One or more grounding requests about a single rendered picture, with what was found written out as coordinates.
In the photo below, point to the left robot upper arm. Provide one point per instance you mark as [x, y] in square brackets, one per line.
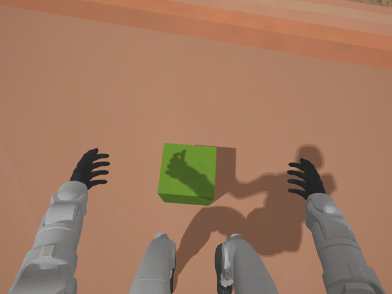
[63, 284]

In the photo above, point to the left robot hand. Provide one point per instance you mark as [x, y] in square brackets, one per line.
[83, 172]

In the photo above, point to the right robot hand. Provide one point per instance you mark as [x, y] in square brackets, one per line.
[312, 184]

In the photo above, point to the right robot forearm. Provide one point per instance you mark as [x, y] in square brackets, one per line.
[345, 270]

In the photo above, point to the left robot forearm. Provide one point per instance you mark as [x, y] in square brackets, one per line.
[54, 249]

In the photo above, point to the right robot shin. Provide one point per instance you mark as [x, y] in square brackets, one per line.
[227, 277]

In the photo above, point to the carton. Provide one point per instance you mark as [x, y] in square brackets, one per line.
[187, 174]

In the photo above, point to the robot right foot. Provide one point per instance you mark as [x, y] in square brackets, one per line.
[218, 256]

